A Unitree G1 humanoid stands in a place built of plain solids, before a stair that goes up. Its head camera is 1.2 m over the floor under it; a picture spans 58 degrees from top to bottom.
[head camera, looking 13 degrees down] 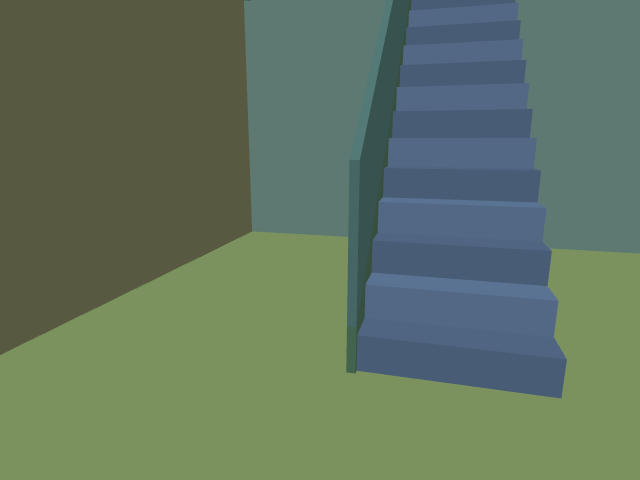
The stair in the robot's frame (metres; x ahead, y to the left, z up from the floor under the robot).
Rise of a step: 0.20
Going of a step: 0.24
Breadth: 0.99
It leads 15 degrees to the right of straight ahead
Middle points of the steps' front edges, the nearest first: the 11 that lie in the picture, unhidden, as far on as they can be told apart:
1.97 -0.67 0.20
2.20 -0.73 0.41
2.43 -0.79 0.61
2.65 -0.86 0.81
2.88 -0.92 1.01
3.11 -0.98 1.22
3.34 -1.04 1.42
3.57 -1.10 1.62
3.80 -1.16 1.82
4.03 -1.22 2.02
4.26 -1.28 2.23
